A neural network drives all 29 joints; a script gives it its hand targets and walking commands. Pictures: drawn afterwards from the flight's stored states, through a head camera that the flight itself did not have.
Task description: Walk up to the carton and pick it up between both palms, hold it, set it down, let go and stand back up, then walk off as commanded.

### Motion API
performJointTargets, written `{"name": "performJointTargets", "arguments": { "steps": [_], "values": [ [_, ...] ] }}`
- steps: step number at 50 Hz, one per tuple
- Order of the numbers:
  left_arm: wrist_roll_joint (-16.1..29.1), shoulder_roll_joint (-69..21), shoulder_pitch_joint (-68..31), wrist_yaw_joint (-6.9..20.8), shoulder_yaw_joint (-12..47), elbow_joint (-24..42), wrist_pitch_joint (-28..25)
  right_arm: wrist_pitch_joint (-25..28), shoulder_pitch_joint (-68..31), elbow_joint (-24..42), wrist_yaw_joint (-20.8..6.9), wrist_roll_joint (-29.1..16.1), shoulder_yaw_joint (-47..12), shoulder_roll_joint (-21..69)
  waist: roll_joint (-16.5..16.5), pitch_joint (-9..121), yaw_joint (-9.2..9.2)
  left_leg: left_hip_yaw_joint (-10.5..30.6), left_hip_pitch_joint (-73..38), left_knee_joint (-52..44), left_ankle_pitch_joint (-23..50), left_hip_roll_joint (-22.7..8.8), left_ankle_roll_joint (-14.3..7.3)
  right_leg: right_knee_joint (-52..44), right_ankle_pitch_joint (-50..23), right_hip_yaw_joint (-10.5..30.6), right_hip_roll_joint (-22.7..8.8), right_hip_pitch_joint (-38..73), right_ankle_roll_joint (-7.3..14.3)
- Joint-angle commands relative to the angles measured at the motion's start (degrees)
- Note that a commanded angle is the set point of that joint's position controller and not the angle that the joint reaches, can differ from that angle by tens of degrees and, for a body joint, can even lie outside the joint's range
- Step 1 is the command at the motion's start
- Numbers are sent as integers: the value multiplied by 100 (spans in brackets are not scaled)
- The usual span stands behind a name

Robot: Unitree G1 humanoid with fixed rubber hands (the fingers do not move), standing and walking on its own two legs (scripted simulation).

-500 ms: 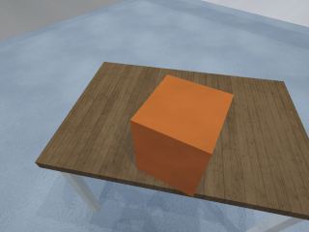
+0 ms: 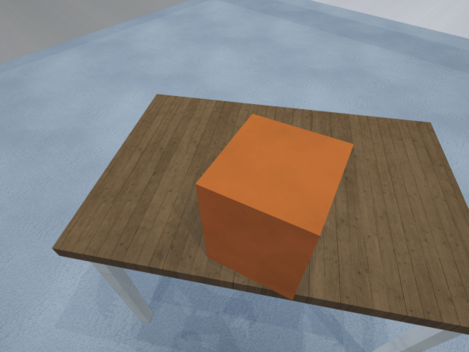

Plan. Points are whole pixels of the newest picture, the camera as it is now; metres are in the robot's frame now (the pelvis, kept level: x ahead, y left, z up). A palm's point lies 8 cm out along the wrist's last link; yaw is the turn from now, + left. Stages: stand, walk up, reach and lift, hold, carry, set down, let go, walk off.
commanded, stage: walk up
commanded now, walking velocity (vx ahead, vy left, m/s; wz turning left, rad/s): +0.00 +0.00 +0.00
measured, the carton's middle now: (272, 206) +0.41 -0.05 +0.01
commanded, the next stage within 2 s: stand in 1.88 s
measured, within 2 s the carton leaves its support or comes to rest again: neither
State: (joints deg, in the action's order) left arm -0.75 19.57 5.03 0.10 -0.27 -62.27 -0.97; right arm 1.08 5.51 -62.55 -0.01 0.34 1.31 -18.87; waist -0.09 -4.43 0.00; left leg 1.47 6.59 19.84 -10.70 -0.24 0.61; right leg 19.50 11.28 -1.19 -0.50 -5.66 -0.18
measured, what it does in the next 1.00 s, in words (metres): stands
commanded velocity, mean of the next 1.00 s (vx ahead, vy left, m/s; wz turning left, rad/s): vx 0.00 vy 0.00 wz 0.00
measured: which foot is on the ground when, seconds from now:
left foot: down 0.00-1.00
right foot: down 0.00-1.00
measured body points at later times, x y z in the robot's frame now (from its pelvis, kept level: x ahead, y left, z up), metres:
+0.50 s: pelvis +0.01 +0.00 +0.00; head +0.04 +0.00 +0.45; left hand +0.12 +0.30 -0.13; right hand +0.09 -0.30 -0.13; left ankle +0.00 +0.13 -0.75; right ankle -0.01 -0.12 -0.75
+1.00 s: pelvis +0.03 +0.01 -0.01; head +0.06 +0.00 +0.44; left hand +0.17 +0.30 -0.13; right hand +0.10 -0.30 -0.14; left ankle +0.00 +0.13 -0.75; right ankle -0.01 -0.12 -0.75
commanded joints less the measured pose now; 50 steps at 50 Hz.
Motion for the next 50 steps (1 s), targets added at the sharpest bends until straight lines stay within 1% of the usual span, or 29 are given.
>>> {"name": "performJointTargets", "arguments": {
  "steps": [1, 2, 5, 6, 8, 9, 10, 11, 12, 13, 15, 16, 19, 22, 24, 27, 30, 31, 32, 34, 35, 37, 38, 41, 43, 45, 47, 49, 50],
  "values": [
    [8, 1181, -218, -68, -236, 323, -107, 93, -174, 330, 52, 13, 186, -1220, -53, 588, 4, 447, 21, -343, 969, -660, -193, -318, -967, 529, -723, 194, 138],
    [17, 1221, -196, -74, -250, 298, -108, 91, -192, 314, 43, 3, 202, -1250, 15, 559, 5, 478, -14, -363, 1082, -667, -169, -337, -1004, 509, -706, 134, 154],
    [30, 1187, -176, -57, -225, 311, -110, 100, -184, 329, 61, -12, 193, -1279, -64, 551, -14, 434, -2, -313, 1082, -651, -182, -356, -1139, 551, -730, 190, 125],
    [0, 1209, -247, -65, -236, 313, -123, 95, -196, 342, 54, -7, 173, -1219, -108, 613, 25, 406, -54, -310, 1109, -666, -162, -302, -1163, 550, -746, 187, 141],
    [13, 1196, -241, -62, -235, 336, -115, 89, -193, 329, 64, -5, 196, -1304, -39, 599, 0, 412, -62, -328, 1132, -652, -150, -321, -1171, 537, -713, 198, 143],
    [21, 1323, -112, -88, -265, 369, -163, 22, -250, 521, 34, 92, 280, -1303, 36, 518, -15, 232, -62, -142, 441, -553, -217, -370, -811, 689, -722, -123, 144],
    [4, 1325, -111, -95, -252, 378, -180, -8, -247, 532, 10, 103, 282, -1297, 40, 390, 18, 250, -61, -165, 173, -526, -238, -408, -619, 780, -734, -372, 187],
    [-8, 1349, -156, -106, -262, 387, -190, -25, -191, 527, -1, 107, 290, -1261, 73, 335, 70, 254, -83, -186, 82, -518, -233, -417, -482, 824, -765, -493, 218],
    [-13, 1347, -169, -107, -259, 408, -198, -36, -163, 544, -11, 102, 289, -1223, 103, 345, 57, 233, -66, -170, -37, -509, -246, -468, -360, 846, -737, -495, 207],
    [-14, 1362, -196, -116, -261, 444, -213, -45, -163, 568, -20, 115, 296, -1227, 132, 378, 83, 224, -15, -163, -50, -522, -235, -442, -444, 838, -742, -441, 207],
    [-13, 1373, -154, -113, -277, 520, -238, -42, -128, 630, -31, 99, 322, -1236, 38, 447, 67, 214, -7, -159, 70, -529, -233, -336, -660, 899, -727, -374, 209],
    [-15, 1353, -82, -123, -265, 517, -247, -38, -136, 648, -31, 103, 344, -1270, 125, 504, 62, 224, -86, -135, 210, -554, -241, -266, -807, 889, -717, -375, 223],
    [-5, 1339, 1, -129, -265, 561, -252, -25, -170, 699, -31, 80, 380, -1337, 26, 699, 27, 218, -198, -52, 603, -628, -276, -77, -1187, 813, -641, -222, 217],
    [-2, 1374, 93, -147, -273, 626, -230, -14, -157, 784, -25, 72, 400, -1311, 88, 654, 10, 158, -220, 19, 942, -694, -260, 90, -1524, 760, -612, -223, 234],
    [8, 1366, 66, -157, -266, 672, -213, -27, -134, 776, -15, 63, 412, -1325, -9, 717, 15, 131, -208, 70, 1183, -689, -266, 182, -1700, 770, -597, -129, 264],
    [7, 1341, 127, -168, -245, 717, -192, -32, -111, 828, -7, 60, 432, -1346, 28, 715, 3, 93, -224, 124, 1328, -713, -275, 297, -1911, 752, -582, -140, 269],
    [12, 1340, 167, -178, -263, 757, -178, -56, -72, 862, -10, 61, 444, -1331, -171, 706, 33, 47, -356, 165, 1600, -735, -259, 398, -2051, 772, -572, -224, 330],
    [8, 1329, 138, -180, -250, 772, -170, -60, -54, 878, -9, 41, 448, -1332, -122, 709, 46, 43, -346, 198, 1632, -749, -280, 417, -2126, 755, -550, -193, 315],
    [8, 1330, 89, -185, -239, 802, -176, -65, -30, 896, 2, 48, 465, -1351, -184, 629, 59, -4, -279, 214, 1649, -729, -279, 444, -2121, 778, -539, -235, 313],
    [10, 1372, 121, -189, -252, 799, -161, -78, -32, 910, 7, 33, 482, -1371, -47, 609, 66, 43, -284, 223, 1592, -746, -295, 500, -2086, 769, -501, -228, 328],
    [-7, 1364, 145, -190, -259, 836, -159, -93, -51, 918, 2, 32, 487, -1362, -109, 711, 75, -11, -331, 256, 1570, -745, -293, 523, -2168, 802, -533, -212, 343],
    [2, 1378, 105, -192, -265, 868, -155, -95, -67, 947, 4, 46, 499, -1362, 15, 622, 62, 1, -301, 246, 1407, -729, -308, 498, -1946, 862, -521, -279, 346],
    [-6, 1365, 139, -194, -256, 872, -156, -96, -82, 934, 1, 48, 498, -1361, -61, 641, 66, 14, -311, 230, 1491, -772, -323, 563, -2007, 811, -495, -244, 350],
    [-7, 1364, 50, -196, -254, 919, -148, -91, -106, 991, 1, 44, 512, -1349, -44, 650, 90, -25, -328, 310, 1655, -805, -344, 671, -2139, 796, -440, -289, 330],
    [-9, 1385, 91, -202, -256, 946, -139, -103, -130, 1016, 2, 34, 529, -1398, -138, 658, 72, -74, -375, 338, 1620, -778, -336, 718, -2149, 834, -444, -309, 345],
    [-7, 1372, 151, -201, -253, 951, -153, -109, -120, 1032, -6, 30, 532, -1384, -147, 720, 76, -100, -411, 395, 1628, -760, -332, 707, -2170, 869, -467, -307, 371],
    [-19, 1399, 112, -208, -255, 973, -150, -127, -83, 1055, -7, 31, 549, -1379, -31, 651, 81, -145, -398, 482, 1502, -718, -314, 690, -2192, 937, -501, -384, 409],
    [-29, 1436, 79, -211, -264, 1042, -158, -139, -80, 1095, -12, 39, 566, -1369, -33, 719, 109, -193, -475, 530, 1474, -696, -294, 712, -2189, 1016, -535, -465, 427],
    [-26, 1406, 56, -212, -256, 1045, -149, -141, -114, 1080, -14, 45, 579, -1397, -107, 631, 126, -205, -454, 485, 1430, -706, -314, 766, -2079, 1000, -476, -529, 418]
  ]
}}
